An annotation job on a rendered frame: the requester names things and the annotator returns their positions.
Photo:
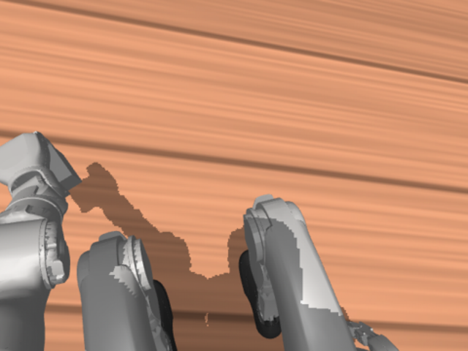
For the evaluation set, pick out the left robot arm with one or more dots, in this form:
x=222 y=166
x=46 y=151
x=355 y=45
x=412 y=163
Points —
x=34 y=256

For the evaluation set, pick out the small box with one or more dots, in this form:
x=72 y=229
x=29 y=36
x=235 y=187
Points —
x=62 y=169

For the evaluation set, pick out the left robot hand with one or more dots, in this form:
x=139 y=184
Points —
x=25 y=150

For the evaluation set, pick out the right robot foot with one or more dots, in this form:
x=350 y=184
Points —
x=267 y=329

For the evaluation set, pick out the left robot foot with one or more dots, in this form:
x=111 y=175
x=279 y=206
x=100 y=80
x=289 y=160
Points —
x=165 y=314

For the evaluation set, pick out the right robot hand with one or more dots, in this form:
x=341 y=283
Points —
x=365 y=335

